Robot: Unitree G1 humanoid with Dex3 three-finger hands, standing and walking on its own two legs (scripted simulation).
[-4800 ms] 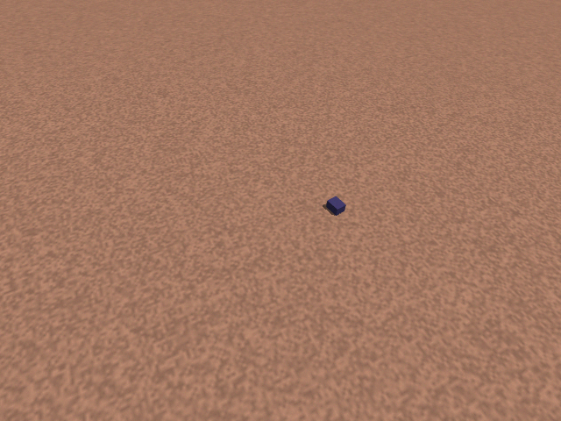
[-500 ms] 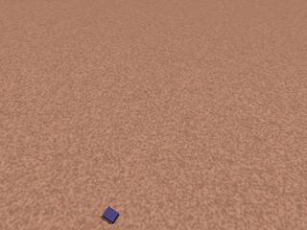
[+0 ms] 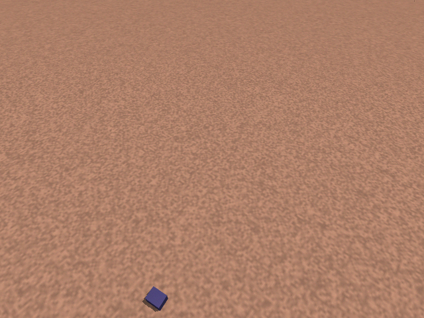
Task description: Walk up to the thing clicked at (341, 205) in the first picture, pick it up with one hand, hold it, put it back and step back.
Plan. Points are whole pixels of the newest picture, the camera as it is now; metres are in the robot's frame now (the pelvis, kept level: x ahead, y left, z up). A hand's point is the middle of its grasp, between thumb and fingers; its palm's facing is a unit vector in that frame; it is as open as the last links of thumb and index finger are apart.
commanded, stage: walk up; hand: left
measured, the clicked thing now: (156, 298) +0.37 +0.23 -0.76
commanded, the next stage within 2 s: stand in 0.16 s
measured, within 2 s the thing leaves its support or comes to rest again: neither
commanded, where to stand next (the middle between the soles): +0.01 +0.00 m, yaw +0 degrees
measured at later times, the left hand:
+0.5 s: hand out of the picture +0.09 +0.24 -0.16, palm faces -0.03 -0.94 -0.33, open 7.4 cm
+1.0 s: hand out of the picture +0.07 +0.24 -0.16, palm faces -0.02 -0.94 -0.34, open 7.4 cm
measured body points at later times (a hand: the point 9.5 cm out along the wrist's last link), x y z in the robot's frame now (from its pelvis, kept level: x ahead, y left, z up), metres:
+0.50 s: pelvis +0.00 -0.01 +0.00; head +0.01 -0.01 +0.45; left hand +0.09 +0.29 -0.13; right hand +0.09 -0.31 -0.13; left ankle +0.01 +0.12 -0.75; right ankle +0.00 -0.13 -0.75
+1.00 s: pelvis +0.00 -0.01 +0.00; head +0.00 -0.02 +0.45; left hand +0.07 +0.29 -0.13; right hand +0.07 -0.32 -0.13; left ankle +0.01 +0.12 -0.75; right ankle +0.00 -0.13 -0.75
